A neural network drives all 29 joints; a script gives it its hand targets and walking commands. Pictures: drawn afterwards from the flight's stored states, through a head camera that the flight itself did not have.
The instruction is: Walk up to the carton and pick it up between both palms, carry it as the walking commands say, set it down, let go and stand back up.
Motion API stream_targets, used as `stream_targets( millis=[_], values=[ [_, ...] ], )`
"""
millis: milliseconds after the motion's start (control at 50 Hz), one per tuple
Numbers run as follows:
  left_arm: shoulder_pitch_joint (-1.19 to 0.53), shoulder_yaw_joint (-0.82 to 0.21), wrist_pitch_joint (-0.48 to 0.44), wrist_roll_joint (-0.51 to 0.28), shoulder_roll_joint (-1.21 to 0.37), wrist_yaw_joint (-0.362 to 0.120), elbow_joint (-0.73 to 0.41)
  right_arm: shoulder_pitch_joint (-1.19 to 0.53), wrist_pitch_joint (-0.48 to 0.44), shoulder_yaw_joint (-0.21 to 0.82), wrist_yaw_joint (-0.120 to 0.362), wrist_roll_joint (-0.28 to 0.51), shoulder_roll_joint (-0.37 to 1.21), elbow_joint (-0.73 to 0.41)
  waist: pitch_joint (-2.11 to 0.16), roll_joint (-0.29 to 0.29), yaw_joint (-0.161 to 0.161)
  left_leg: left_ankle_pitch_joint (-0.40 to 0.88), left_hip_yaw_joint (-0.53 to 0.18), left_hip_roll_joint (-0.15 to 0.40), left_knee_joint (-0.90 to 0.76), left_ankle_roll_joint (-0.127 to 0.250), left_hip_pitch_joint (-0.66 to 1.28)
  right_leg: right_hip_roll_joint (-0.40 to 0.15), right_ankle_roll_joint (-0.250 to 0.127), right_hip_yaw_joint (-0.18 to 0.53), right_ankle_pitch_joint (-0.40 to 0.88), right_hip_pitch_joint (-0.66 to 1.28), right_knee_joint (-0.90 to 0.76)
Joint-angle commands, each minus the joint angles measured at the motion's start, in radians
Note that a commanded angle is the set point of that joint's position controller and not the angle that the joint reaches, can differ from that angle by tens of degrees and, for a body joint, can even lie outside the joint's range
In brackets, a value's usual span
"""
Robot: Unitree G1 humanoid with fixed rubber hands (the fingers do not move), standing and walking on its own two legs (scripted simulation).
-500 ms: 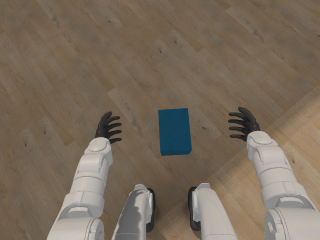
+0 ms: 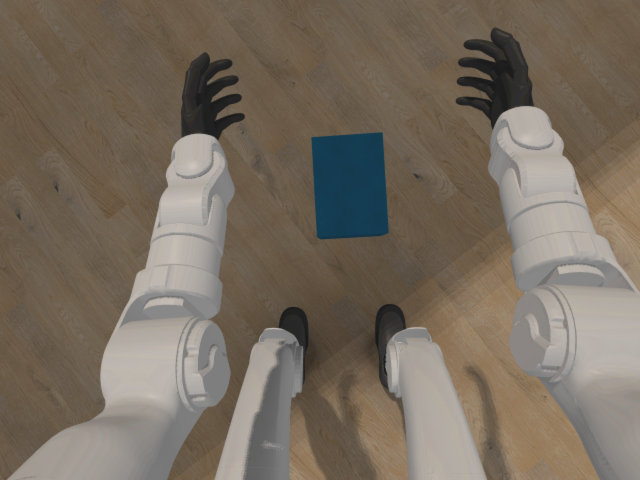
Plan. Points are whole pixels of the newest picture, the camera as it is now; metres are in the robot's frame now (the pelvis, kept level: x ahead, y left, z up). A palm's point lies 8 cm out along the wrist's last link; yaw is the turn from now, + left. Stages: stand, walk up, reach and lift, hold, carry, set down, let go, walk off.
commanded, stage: reach and lift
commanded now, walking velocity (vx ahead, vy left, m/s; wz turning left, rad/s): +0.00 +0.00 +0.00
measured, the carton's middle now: (348, 190) +0.49 -0.01 -0.58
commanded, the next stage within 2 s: none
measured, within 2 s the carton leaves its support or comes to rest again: neither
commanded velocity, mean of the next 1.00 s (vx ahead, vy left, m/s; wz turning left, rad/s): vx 0.00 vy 0.00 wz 0.00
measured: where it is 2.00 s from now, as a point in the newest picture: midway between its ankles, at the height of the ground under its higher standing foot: (341, 362)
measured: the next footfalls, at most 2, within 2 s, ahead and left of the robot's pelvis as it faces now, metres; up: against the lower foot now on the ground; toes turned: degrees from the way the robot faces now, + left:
none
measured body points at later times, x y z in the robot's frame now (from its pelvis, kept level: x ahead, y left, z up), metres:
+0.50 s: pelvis -0.01 +0.00 -0.09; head +0.32 +0.00 +0.22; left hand +0.50 +0.16 -0.23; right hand +0.52 -0.17 -0.24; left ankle +0.07 +0.13 -0.63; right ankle +0.08 -0.12 -0.63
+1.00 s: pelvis -0.04 +0.00 -0.23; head +0.32 -0.01 +0.05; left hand +0.50 +0.16 -0.38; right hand +0.52 -0.17 -0.39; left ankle +0.07 +0.13 -0.63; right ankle +0.08 -0.12 -0.63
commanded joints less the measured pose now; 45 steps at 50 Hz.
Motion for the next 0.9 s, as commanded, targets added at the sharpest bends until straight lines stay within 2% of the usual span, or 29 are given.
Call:
stream_targets(
  millis=[0, 140, 280, 400, 580, 880],
  values=[
    [-0.217, 0.009, -0.025, 0.025, 0.036, -0.001, -0.108, -0.239, -0.027, -0.033, 0.002, -0.033, -0.081, -0.092, -1.030, -0.036, -0.012, 0.306, 0.054, -0.093, -0.050, -0.035, 0.441, 0.074, 0.019, -0.022, 0.368, 0.627, -0.046],
    [-0.156, 0.065, -0.041, 0.089, 0.004, -0.013, -0.149, -0.193, -0.051, -0.090, 0.017, -0.092, -0.036, -0.125, -1.023, -0.030, -0.013, 0.377, 0.041, -0.100, -0.011, -0.045, 0.366, 0.075, 0.028, -0.020, 0.418, 0.520, -0.014],
    [-0.175, 0.089, -0.040, 0.096, 0.000, -0.021, -0.139, -0.217, -0.052, -0.084, 0.015, -0.095, -0.008, -0.111, -0.977, -0.055, -0.002, 0.243, 0.064, -0.114, 0.117, -0.049, 0.161, 0.075, 0.040, -0.019, 0.294, 0.358, 0.113],
    [-0.210, 0.043, -0.026, 0.053, 0.010, -0.004, -0.143, -0.240, -0.044, -0.070, -0.004, -0.066, -0.055, -0.112, -1.047, -0.039, -0.027, 0.186, 0.077, -0.125, 0.284, -0.061, 0.109, 0.087, 0.038, -0.050, 0.210, 0.212, 0.279],
    [-0.275, -0.036, -0.013, -0.028, 0.069, 0.035, -0.155, -0.298, -0.027, 0.026, -0.032, 0.038, -0.111, -0.142, -1.161, -0.026, -0.024, 0.158, 0.101, -0.130, 0.503, -0.059, 0.033, 0.080, 0.039, -0.068, 0.183, 0.128, 0.497],
    [-0.428, -0.085, -0.031, -0.114, 0.147, 0.045, 0.009, -0.450, -0.033, 0.123, -0.063, 0.122, -0.177, -0.004, -1.005, -0.047, -0.024, 0.002, 0.105, -0.102, 0.722, -0.045, -0.169, 0.050, 0.036, -0.059, 0.010, -0.062, 0.700]
  ],
)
